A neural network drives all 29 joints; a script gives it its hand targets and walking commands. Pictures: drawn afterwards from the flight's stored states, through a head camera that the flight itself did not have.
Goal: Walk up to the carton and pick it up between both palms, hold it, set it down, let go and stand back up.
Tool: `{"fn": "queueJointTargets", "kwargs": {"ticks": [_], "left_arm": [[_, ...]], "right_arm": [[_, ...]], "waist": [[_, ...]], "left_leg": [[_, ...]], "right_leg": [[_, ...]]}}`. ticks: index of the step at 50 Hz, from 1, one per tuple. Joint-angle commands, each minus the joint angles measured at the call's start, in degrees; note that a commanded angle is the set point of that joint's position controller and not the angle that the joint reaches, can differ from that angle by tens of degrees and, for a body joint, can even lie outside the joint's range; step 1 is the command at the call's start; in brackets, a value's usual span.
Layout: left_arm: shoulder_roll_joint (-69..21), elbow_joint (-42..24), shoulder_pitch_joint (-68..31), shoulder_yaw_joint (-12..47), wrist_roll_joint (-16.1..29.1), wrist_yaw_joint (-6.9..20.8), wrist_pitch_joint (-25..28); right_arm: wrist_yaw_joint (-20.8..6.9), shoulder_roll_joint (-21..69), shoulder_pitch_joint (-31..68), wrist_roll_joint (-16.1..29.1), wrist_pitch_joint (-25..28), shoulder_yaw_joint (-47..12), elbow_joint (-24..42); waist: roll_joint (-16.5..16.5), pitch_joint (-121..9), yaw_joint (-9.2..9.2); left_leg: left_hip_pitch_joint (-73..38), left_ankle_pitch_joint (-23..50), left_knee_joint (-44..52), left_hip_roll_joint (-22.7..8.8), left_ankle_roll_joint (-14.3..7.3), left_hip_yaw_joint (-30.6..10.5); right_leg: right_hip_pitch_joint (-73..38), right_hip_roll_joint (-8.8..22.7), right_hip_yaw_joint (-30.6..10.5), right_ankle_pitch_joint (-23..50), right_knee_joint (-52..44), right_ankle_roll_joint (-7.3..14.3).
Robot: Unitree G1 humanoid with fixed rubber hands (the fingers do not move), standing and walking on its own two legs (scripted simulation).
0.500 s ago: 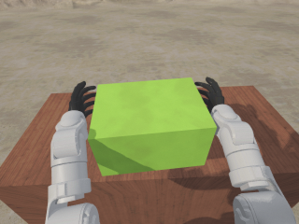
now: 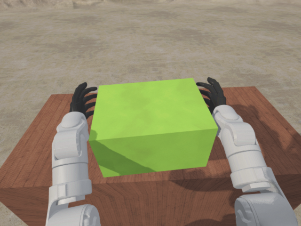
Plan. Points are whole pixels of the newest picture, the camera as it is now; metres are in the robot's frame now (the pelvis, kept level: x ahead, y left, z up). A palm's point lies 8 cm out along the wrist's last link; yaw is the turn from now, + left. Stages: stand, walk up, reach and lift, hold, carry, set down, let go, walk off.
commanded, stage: hold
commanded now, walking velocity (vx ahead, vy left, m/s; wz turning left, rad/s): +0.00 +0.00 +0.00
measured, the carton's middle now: (150, 124) +0.36 +0.01 +0.16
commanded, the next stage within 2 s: none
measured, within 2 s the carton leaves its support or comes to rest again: neither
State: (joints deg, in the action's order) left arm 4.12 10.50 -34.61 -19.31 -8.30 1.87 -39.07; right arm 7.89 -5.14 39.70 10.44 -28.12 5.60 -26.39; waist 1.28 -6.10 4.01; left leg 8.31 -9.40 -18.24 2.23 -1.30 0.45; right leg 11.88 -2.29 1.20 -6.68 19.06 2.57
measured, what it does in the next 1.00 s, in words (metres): stands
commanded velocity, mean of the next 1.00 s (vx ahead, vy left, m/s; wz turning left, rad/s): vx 0.00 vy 0.00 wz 0.00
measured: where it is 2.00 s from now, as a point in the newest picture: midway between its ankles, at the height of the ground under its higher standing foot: outside the picture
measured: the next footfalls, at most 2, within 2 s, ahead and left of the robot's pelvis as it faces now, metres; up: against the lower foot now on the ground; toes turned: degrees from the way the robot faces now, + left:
none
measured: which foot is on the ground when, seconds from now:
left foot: down 0.00-1.00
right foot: down 0.00-1.00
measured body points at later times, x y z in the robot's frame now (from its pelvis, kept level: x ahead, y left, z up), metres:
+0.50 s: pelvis +0.00 +0.00 +0.00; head -0.05 +0.00 +0.45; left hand +0.38 +0.18 +0.20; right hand +0.38 -0.17 +0.19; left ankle +0.00 +0.10 -0.75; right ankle +0.04 -0.08 -0.75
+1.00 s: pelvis +0.00 +0.00 +0.00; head -0.04 +0.01 +0.45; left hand +0.38 +0.18 +0.20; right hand +0.38 -0.17 +0.19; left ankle +0.00 +0.10 -0.75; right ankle +0.04 -0.08 -0.75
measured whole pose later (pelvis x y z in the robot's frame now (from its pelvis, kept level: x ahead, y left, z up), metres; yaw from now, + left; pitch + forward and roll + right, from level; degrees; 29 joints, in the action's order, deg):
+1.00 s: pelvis +0.00 +0.00 +0.00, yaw +0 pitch -1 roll +1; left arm 3.9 10.6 -34.9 -19.7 -9.0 2.6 -39.2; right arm 7.7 -5.2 39.8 9.7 -27.9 5.6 -26.4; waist 1.1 -6.1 4.0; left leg 8.0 -9.4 -18.2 2.2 -1.3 0.3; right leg 11.6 -2.3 1.2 -6.7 19.1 2.6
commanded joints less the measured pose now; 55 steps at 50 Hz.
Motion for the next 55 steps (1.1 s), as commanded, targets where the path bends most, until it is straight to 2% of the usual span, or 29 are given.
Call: {"fn": "queueJointTargets", "kwargs": {"ticks": [1, 3, 5, 6, 8, 12, 14, 15, 16, 17, 19, 21, 23, 24, 25, 27, 28, 29, 30, 31, 34, 35, 39, 41, 46, 49, 53, 54, 55], "left_arm": [[-29.65, -7.22, -32.09, 25.16, 4.61, 9.92, 0.96], [-28.81, -4.93, -36.90, 24.83, 4.85, 9.79, 1.70], [-27.62, -3.41, -35.25, 23.53, 3.75, 10.03, 1.55], [-29.16, -7.97, -33.92, 25.45, 5.26, 9.68, 1.63], [-29.71, -9.47, -33.67, 24.82, 4.52, 9.37, 1.05], [-26.59, -7.03, -31.73, 23.70, 3.60, 10.30, 0.88], [-30.55, -8.09, -32.68, 25.90, 4.32, 9.17, 0.58], [-31.43, -12.56, -35.22, 28.34, 5.29, 9.20, 0.94], [-30.83, -9.82, -35.02, 26.89, 4.83, 9.19, 0.85], [-30.42, -11.61, -33.04, 27.98, 5.37, 9.06, 0.65], [-29.48, -6.37, -32.23, 26.49, 4.40, 9.81, 0.32], [-26.17, -2.97, -32.70, 22.13, 2.19, 10.72, -0.15], [-27.98, -4.18, -33.75, 22.79, 2.51, 10.61, -0.17], [-27.53, -4.91, -35.99, 22.63, 2.91, 10.27, 0.29], [-27.82, -5.85, -31.74, 22.95, 3.09, 10.38, 0.24], [-28.98, -8.15, -35.05, 25.29, 5.00, 10.17, 1.52], [-26.32, -5.22, -33.74, 23.24, 3.56, 10.87, 1.43], [-27.74, -9.77, -34.63, 24.12, 4.37, 10.78, 1.47], [-27.24, -3.68, -35.34, 24.33, 3.74, 10.78, 1.69], [-28.98, -5.52, -36.37, 24.83, 4.24, 10.43, 1.26], [-28.01, -5.21, -37.36, 23.77, 3.60, 10.60, 1.85], [-26.97, -6.20, -34.28, 22.30, 3.32, 10.33, 1.22], [-29.57, -6.89, -33.50, 24.55, 2.69, 10.23, 0.83], [-28.47, -5.47, -35.76, 23.82, 2.50, 10.12, 1.31], [-28.94, -5.49, -34.60, 24.33, 3.98, 10.06, 1.32], [-29.55, -7.78, -35.70, 27.18, 4.85, 9.81, 2.07], [-29.08, -7.69, -32.00, 25.73, 3.15, 9.78, 1.25], [-27.29, -2.30, -32.67, 22.47, 2.04, 10.47, 0.81], [-28.39, -8.23, -32.56, 24.10, 3.15, 10.29, 0.91]], "right_arm": [[-7.26, 27.23, 36.52, 6.09, 2.68, -18.53, 16.90], [-7.78, 27.83, 39.90, 5.38, 2.96, -17.46, 15.43], [-8.13, 28.04, 38.67, 4.63, 2.77, -17.49, 14.09], [-7.83, 28.46, 39.95, 6.00, 3.69, -18.84, 18.70], [-7.65, 28.03, 37.23, 6.84, 2.70, -19.47, 16.92], [-6.88, 29.01, 35.23, 6.25, 2.52, -19.53, 16.49], [-7.64, 25.61, 36.86, 6.83, 2.95, -17.94, 16.26], [-7.77, 26.01, 35.25, 6.61, 3.17, -18.66, 16.86], [-7.97, 25.38, 37.45, 6.68, 3.32, -17.93, 16.74], [-7.72, 25.80, 35.96, 7.43, 3.30, -18.53, 17.85], [-7.36, 25.94, 39.09, 6.69, 3.28, -18.09, 18.99], [-7.08, 26.46, 37.70, 4.55, 2.20, -16.65, 13.82], [-7.66, 26.14, 38.55, 4.75, 2.57, -16.73, 13.95], [-8.09, 27.16, 41.23, 4.98, 3.01, -17.50, 15.74], [-7.69, 27.73, 38.94, 5.94, 3.14, -18.40, 17.53], [-7.38, 29.24, 39.91, 5.00, 3.52, -19.04, 19.50], [-7.09, 28.43, 36.44, 4.69, 2.49, -18.29, 14.72], [-7.15, 29.71, 38.08, 5.58, 3.19, -19.55, 19.99], [-7.05, 28.14, 39.21, 4.21, 3.19, -17.15, 15.42], [-7.43, 28.00, 41.01, 3.90, 3.42, -16.89, 17.48], [-7.88, 28.54, 38.34, 4.17, 3.17, -16.91, 12.54], [-7.95, 28.90, 39.14, 5.19, 3.46, -17.99, 16.34], [-8.01, 26.28, 37.27, 4.83, 3.27, -17.17, 13.72], [-8.51, 27.33, 38.80, 4.23, 3.44, -16.49, 13.24], [-7.92, 27.47, 40.50, 5.55, 4.11, -18.14, 17.04], [-7.97, 28.21, 37.25, 5.86, 3.77, -18.94, 15.68], [-7.50, 27.54, 36.78, 6.89, 3.94, -19.78, 16.93], [-7.53, 26.41, 38.10, 5.39, 3.24, -17.46, 13.40], [-7.62, 27.55, 37.34, 5.69, 3.65, -18.57, 16.68]], "waist": [[-2.02, -15.68, 1.39], [-2.52, -14.95, 0.37], [-1.71, -14.91, -0.05], [-1.60, -18.85, -0.04], [-1.77, -18.46, 0.38], [-0.62, -16.17, 0.16], [-3.46, -16.68, 0.93], [-5.42, -19.92, 2.32], [-4.79, -17.99, 1.55], [-4.83, -20.07, 1.91], [-2.33, -17.48, 1.57], [-0.69, -11.51, 0.63], [-1.36, -12.92, 0.55], [-2.44, -14.89, -0.75], [-1.62, -15.44, -0.85], [-0.78, -18.50, 0.41], [-0.04, -14.88, 1.02], [-0.69, -18.61, 0.54], [-1.51, -13.07, 1.20], [-1.42, -16.17, 1.11], [-2.59, -14.68, 0.32], [-0.54, -16.40, -0.80], [-4.28, -15.16, 1.24], [-3.07, -14.28, 0.37], [-0.72, -15.88, 0.03], [-2.79, -17.74, 0.83], [-2.52, -17.64, 0.00], [-1.42, -11.82, -0.14], [-1.51, -15.98, -0.12]], "left_leg": [[-3.56, 8.00, 3.22, -0.48, 1.81, -3.22], [-1.61, 2.04, 3.93, -0.06, 1.76, -3.28], [-2.23, 3.74, 3.56, 0.01, 1.02, -3.05], [-4.81, 9.70, 2.76, -0.53, 1.63, -3.14], [-5.17, 12.12, 1.84, -0.30, 2.22, -3.30], [-4.66, 9.89, 2.09, 0.14, 1.06, -3.09], [-7.45, 11.76, 2.46, -1.08, 3.25, -4.01], [-8.96, 15.54, 1.41, -1.21, 3.96, -4.07], [-8.34, 13.50, 1.31, -1.08, 3.54, -4.10], [-10.15, 17.48, 0.23, -1.37, 4.22, -4.22], [-6.28, 11.83, 1.62, -0.73, 2.56, -3.87], [-2.47, 3.13, 3.67, 0.17, 1.03, -3.16], [-2.25, 2.96, 4.51, -1.01, 1.25, -3.41], [-1.63, 2.89, 3.80, -0.08, 1.18, -3.12], [-3.39, 7.79, 3.32, -0.36, 1.32, -2.87], [-4.35, 8.75, 2.76, -0.23, 1.46, -3.24], [-3.97, 6.88, 2.82, 0.15, 1.35, -2.99], [-4.64, 8.41, 2.30, 0.09, 0.88, -2.98], [-2.20, 3.67, 3.24, -0.06, 1.11, -3.12], [-2.63, 3.60, 3.60, -0.29, 1.28, -2.98], [-2.20, 4.37, 4.31, -0.27, 1.56, -3.06], [-3.08, 6.19, 3.29, -0.49, 0.74, -3.18], [-4.94, 8.83, 3.25, -0.89, 2.50, -3.34], [-3.45, 4.39, 3.76, -0.31, 1.83, -2.93], [-3.28, 6.83, 2.92, -0.41, 1.51, -3.14], [-5.51, 9.42, 2.36, -0.59, 2.38, -3.56], [-7.87, 13.43, 1.55, -0.64, 2.56, -3.30], [-3.89, 6.54, 3.26, -0.30, 1.74, -3.23], [-4.47, 9.96, 3.04, -0.95, 1.75, -3.16]], "right_leg": [[-21.56, 1.53, -0.73, 10.40, -2.89, -3.98], [-19.63, 1.75, -0.13, 4.08, -3.29, -3.96], [-19.79, 2.15, -0.44, 5.55, -3.42, -4.22], [-21.69, 1.36, -0.12, 11.83, -2.70, -3.95], [-22.25, 1.19, -0.21, 13.70, -2.07, -4.20], [-23.42, 1.96, -0.50, 13.47, -2.85, -4.70], [-18.27, 0.44, 0.26, 8.74, -2.91, -3.36], [-20.52, 0.69, 0.51, 12.79, -1.78, -3.06], [-18.75, 0.24, 0.45, 9.76, -2.65, -3.05], [-19.09, 0.24, 0.48, 13.21, -2.49, -3.20], [-21.43, 1.17, 0.08, 11.05, -3.19, -4.01], [-20.67, 1.92, -0.09, 5.53, -4.06, -4.52], [-20.32, 1.56, -0.27, 4.97, -3.45, -3.46], [-19.72, 1.75, 0.01, 4.17, -3.18, -3.63], [-21.16, 1.53, -0.06, 9.83, -2.96, -4.06], [-21.76, 1.65, 0.15, 11.79, -2.54, -4.35], [-21.53, 2.24, -0.32, 11.47, -2.81, -4.99], [-23.66, 2.20, -0.39, 12.33, -2.39, -4.94], [-20.61, 2.27, -0.56, 7.03, -3.67, -4.79], [-20.61, 1.92, 0.21, 5.77, -2.95, -4.65], [-20.00, 1.99, -0.09, 4.89, -3.27, -4.22], [-22.01, 1.73, 0.05, 8.19, -2.76, -4.50], [-21.14, 1.51, 0.16, 9.21, -2.67, -3.64], [-20.30, 1.88, 0.33, 5.77, -3.25, -3.83], [-20.86, 1.20, 0.28, 7.37, -2.90, -4.07], [-19.96, 1.24, -0.13, 9.44, -2.96, -3.66], [-21.18, 0.82, -0.20, 13.16, -2.92, -3.61], [-20.00, 1.46, -0.26, 6.77, -3.75, -4.22], [-22.51, 1.11, 0.07, 10.54, -2.67, -3.94]]}}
